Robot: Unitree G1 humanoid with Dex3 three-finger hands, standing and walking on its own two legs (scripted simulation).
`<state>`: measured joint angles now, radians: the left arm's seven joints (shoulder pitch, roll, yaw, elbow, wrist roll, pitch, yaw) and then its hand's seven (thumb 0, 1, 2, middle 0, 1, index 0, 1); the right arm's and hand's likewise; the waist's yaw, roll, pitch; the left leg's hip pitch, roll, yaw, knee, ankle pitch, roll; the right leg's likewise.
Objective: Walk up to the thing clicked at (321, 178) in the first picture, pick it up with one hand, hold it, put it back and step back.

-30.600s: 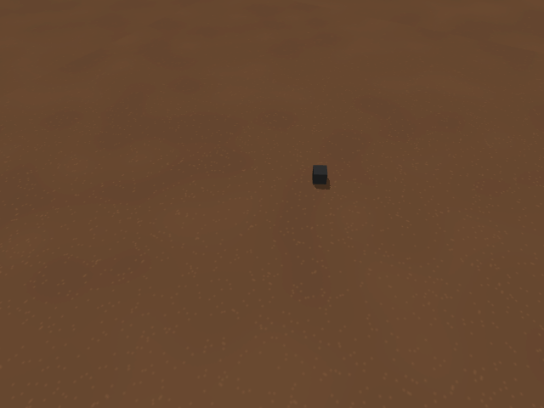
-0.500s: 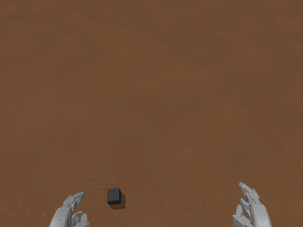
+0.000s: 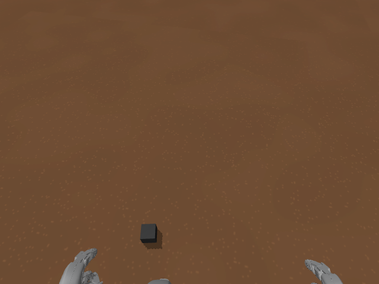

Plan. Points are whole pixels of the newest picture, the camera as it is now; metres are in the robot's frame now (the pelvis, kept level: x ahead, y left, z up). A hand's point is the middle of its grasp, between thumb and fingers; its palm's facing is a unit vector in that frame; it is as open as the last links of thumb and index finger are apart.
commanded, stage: stand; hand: left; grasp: from above
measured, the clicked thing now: (149, 233) +0.43 +0.24 -0.70
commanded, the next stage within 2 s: none
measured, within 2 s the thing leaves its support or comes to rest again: neither
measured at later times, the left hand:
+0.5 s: hand out of the picture +0.05 +0.24 -0.13, palm faces +0.05 -0.95 -0.32, open 7.4 cm
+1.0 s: hand out of the picture +0.04 +0.24 -0.12, palm faces +0.03 -0.94 -0.34, open 7.4 cm
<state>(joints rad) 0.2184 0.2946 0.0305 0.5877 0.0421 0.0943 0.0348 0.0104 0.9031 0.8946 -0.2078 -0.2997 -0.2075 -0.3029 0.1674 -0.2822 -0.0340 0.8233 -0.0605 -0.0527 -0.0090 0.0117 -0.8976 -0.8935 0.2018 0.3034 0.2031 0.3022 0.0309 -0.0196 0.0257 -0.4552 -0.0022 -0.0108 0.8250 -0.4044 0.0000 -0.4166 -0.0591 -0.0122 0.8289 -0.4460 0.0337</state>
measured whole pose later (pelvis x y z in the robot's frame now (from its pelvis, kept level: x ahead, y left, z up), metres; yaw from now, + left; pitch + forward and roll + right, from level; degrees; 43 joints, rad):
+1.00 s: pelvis +0.00 +0.00 +0.04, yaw +0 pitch -4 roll +0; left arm 0.15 0.31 0.03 1.15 0.02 0.00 0.02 0.01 0.90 0.90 -0.21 -0.30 -0.21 -0.30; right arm 0.15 -0.31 -0.03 1.14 -0.02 0.00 -0.01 0.01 -0.90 -0.89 0.20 0.30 0.20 0.30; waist 0.01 0.01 0.06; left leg -0.13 0.01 -0.02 0.37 -0.18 -0.01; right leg -0.08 -0.05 -0.04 0.36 -0.21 0.03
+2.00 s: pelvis +0.01 -0.01 +0.04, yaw +0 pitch -2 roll +0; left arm 0.11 0.33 0.02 1.14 0.01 -0.01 0.01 0.01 0.90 0.89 -0.21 -0.30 -0.21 -0.30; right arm 0.11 -0.33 -0.01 1.15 -0.02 -0.01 0.00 0.01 -0.90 -0.89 0.20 0.30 0.20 0.30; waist 0.00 0.01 0.05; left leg -0.11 0.02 -0.02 0.33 -0.18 -0.03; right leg -0.07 -0.03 -0.04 0.33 -0.21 0.02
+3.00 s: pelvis -0.12 +0.01 +0.01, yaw -4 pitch -3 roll -1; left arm 0.14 0.36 0.07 0.89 0.02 0.04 0.00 0.01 0.91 0.89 -0.21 -0.30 -0.21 -0.30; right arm 0.10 -0.38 -0.05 0.87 -0.01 0.05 -0.01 0.01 -0.90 -0.89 0.20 0.30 0.20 0.30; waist -0.02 0.04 0.20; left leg -0.43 0.03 -0.01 0.74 -0.31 0.01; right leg -0.24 0.05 0.03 0.67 -0.38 -0.02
